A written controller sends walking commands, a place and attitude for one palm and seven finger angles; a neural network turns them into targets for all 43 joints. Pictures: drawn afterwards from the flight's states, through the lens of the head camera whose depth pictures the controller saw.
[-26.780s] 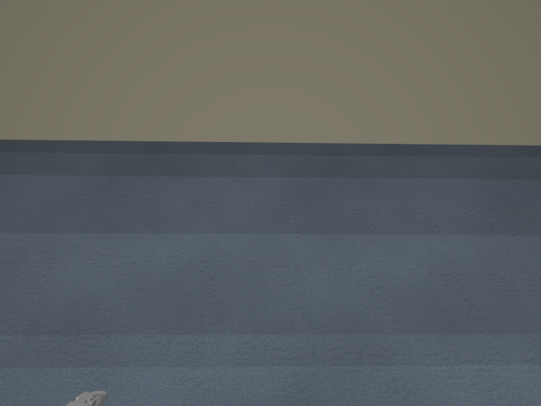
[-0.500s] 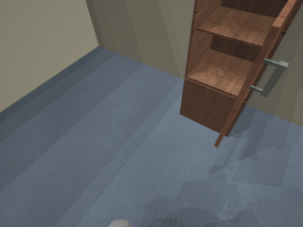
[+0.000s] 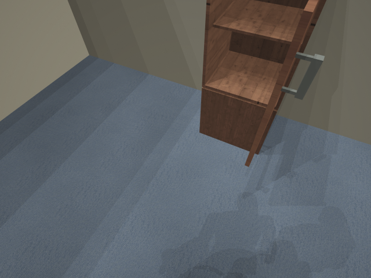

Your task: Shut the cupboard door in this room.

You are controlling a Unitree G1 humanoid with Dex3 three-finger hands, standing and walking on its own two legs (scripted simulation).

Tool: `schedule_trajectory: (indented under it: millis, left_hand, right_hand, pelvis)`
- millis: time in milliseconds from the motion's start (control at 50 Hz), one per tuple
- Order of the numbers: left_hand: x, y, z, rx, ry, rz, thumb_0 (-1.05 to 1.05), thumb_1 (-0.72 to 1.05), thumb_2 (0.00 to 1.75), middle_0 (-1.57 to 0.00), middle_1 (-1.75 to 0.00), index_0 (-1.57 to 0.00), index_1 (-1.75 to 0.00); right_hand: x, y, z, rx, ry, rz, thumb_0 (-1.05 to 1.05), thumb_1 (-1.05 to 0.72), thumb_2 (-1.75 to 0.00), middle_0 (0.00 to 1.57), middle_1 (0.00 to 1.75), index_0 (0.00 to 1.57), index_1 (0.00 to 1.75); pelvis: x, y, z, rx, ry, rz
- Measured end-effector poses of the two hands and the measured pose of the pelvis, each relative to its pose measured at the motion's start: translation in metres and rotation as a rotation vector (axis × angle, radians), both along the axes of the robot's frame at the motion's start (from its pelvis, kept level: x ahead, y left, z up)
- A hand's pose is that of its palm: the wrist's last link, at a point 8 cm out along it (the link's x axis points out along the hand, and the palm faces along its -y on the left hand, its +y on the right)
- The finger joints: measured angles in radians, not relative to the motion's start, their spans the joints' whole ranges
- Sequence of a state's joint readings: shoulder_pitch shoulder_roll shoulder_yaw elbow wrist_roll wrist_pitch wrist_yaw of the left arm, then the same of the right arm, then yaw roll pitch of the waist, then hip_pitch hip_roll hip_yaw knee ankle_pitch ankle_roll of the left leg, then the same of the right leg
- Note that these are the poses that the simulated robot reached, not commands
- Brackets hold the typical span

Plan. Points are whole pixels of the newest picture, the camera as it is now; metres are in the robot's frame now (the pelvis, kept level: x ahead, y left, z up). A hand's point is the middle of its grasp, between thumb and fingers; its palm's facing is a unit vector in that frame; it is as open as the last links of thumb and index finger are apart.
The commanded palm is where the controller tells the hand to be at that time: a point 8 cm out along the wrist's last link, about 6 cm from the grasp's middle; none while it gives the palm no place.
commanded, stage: turn or walk to find it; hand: left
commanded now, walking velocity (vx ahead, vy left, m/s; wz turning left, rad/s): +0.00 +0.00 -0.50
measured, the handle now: (299, 76) +0.59 -0.23 +0.10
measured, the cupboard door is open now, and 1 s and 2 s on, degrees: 88 88 88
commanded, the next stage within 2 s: stand and wait in 0.54 s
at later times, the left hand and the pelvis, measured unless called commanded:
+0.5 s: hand out of the picture +0.12 +0.23 -0.16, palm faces -0.12 -0.97 -0.19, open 7.4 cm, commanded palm none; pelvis +0.01 +0.04 +0.02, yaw -7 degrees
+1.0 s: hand out of the picture +0.02 +0.19 -0.16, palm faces -0.06 -0.98 -0.20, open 7.4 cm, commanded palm none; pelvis +0.01 +0.01 +0.02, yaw -5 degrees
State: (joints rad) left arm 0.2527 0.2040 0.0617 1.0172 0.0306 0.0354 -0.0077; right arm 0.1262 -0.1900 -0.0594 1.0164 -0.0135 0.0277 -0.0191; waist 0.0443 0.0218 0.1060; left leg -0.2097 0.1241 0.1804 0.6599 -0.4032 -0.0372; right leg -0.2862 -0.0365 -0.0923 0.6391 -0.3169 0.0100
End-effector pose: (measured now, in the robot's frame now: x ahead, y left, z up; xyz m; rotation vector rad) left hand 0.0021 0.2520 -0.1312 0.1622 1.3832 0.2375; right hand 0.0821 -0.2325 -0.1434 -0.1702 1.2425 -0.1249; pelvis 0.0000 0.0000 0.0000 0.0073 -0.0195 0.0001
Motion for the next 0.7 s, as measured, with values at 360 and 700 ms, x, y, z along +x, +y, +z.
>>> schedule_trajectory:
  millis: [360, 700]
  left_hand:
    - [0.104, 0.014, 0.005, -0.018, -0.153, -0.248, 0.01, 0.90, 0.90, -0.20, -0.30, -0.20, -0.30]
    - [0.095, 0.019, 0.009, -0.062, -0.094, -0.188, 0.01, 0.91, 0.90, -0.20, -0.30, -0.20, -0.30]
  right_hand:
    - [-0.053, -0.022, 0.038, -0.128, -0.016, -0.155, 0.01, -0.91, -0.90, 0.20, 0.29, 0.19, 0.30]
    - [-0.106, 0.062, 0.029, 0.006, 0.194, -0.169, 0.01, -0.91, -0.90, 0.20, 0.30, 0.20, 0.30]
  pelvis:
    - [-0.004, 0.021, 0.011, -0.026, 0.024, -0.147]
    - [0.011, 0.044, 0.025, -0.019, 0.044, -0.078]
